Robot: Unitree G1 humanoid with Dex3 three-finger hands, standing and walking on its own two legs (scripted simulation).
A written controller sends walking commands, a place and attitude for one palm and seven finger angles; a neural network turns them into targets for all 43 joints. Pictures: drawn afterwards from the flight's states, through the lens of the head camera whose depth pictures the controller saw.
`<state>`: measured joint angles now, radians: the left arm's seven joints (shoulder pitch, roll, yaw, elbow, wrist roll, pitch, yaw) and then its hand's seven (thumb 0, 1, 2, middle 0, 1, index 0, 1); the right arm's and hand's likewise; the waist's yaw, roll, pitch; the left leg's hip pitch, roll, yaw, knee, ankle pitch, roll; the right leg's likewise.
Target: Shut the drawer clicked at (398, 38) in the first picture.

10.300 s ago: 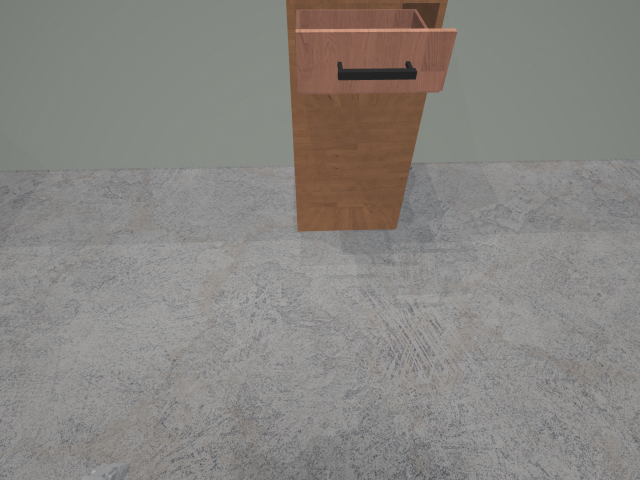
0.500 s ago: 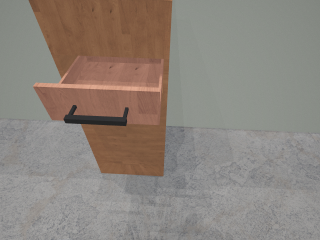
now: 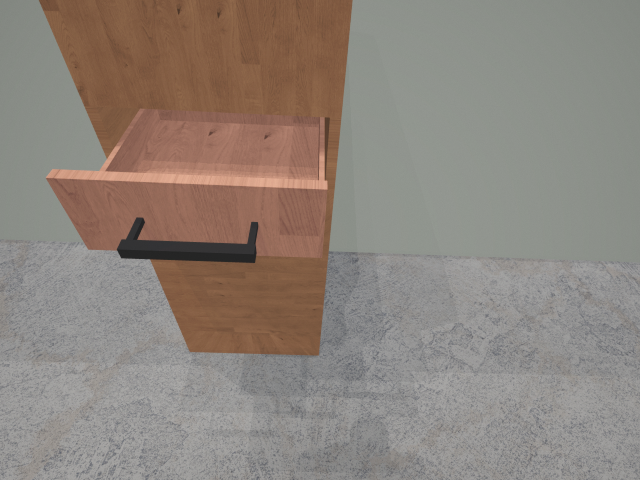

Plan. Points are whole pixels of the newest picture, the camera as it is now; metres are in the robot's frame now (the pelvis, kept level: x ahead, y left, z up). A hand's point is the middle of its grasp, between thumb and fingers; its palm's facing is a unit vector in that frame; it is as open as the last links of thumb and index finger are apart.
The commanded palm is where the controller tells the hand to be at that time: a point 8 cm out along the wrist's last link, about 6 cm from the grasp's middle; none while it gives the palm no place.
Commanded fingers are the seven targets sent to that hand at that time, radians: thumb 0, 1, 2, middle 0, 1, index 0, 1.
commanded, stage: come to a stop and stand still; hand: left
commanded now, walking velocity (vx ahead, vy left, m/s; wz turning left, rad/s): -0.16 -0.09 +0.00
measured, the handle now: (192, 239) +0.42 +0.22 +0.05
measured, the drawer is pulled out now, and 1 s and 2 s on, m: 0.19 0.19 0.19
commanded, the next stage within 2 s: look again from close up in 1.36 s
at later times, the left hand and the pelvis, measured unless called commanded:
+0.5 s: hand out of the picture -0.01 +0.18 -0.17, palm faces +0.02 -0.98 -0.21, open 7.3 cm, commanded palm none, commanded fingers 0.00 0.90 0.90 -0.20 -0.30 -0.20 -0.30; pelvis -0.02 +0.01 +0.00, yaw +0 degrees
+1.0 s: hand out of the picture -0.05 +0.13 -0.17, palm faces +0.01 -0.98 -0.17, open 7.4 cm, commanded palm none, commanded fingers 0.00 0.90 0.90 -0.20 -0.30 -0.20 -0.30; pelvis -0.03 -0.03 +0.01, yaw +0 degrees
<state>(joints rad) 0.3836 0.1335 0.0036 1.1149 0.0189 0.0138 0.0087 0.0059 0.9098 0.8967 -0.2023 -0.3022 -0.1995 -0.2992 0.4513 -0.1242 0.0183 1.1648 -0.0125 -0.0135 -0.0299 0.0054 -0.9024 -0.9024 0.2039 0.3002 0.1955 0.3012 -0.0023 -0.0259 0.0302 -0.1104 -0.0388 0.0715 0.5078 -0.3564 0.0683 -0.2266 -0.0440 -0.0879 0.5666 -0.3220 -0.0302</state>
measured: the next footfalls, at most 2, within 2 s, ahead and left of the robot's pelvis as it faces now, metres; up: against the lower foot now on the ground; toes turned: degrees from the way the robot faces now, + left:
none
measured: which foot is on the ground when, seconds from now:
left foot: down 0.00-1.00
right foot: down 0.00-1.00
